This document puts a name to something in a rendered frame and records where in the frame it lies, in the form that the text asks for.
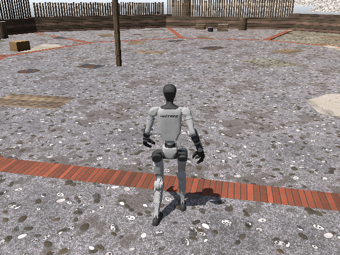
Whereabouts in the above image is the robot right upper arm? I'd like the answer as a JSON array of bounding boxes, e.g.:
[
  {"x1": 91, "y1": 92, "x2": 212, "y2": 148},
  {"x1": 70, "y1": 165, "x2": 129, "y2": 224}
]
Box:
[{"x1": 181, "y1": 107, "x2": 196, "y2": 137}]

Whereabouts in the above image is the left robot forearm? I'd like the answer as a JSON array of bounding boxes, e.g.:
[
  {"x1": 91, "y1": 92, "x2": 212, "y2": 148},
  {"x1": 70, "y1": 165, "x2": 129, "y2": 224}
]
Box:
[{"x1": 143, "y1": 127, "x2": 150, "y2": 142}]

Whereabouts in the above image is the right robot hand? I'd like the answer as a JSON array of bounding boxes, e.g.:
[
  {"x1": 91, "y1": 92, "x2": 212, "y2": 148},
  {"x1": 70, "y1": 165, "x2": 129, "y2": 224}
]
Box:
[{"x1": 192, "y1": 151, "x2": 205, "y2": 164}]

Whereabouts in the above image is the right robot forearm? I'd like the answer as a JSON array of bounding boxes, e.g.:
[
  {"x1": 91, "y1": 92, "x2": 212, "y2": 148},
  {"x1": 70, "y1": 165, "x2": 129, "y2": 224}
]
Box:
[{"x1": 191, "y1": 129, "x2": 203, "y2": 152}]

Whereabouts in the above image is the robot right thigh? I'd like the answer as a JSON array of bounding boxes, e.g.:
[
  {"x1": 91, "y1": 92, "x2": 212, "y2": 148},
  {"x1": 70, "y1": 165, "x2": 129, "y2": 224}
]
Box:
[{"x1": 177, "y1": 148, "x2": 188, "y2": 181}]

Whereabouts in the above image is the robot left upper arm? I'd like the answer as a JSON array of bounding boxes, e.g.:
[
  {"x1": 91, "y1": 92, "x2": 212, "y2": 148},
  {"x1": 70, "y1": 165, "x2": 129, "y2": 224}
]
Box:
[{"x1": 144, "y1": 107, "x2": 159, "y2": 135}]

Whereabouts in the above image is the left robot hand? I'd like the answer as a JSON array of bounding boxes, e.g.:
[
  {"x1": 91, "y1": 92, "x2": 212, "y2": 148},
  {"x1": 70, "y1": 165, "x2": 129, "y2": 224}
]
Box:
[{"x1": 143, "y1": 138, "x2": 155, "y2": 148}]

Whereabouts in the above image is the robot left foot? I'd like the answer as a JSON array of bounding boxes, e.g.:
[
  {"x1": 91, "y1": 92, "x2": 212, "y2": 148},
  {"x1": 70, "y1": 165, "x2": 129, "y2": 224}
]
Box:
[{"x1": 152, "y1": 211, "x2": 163, "y2": 226}]

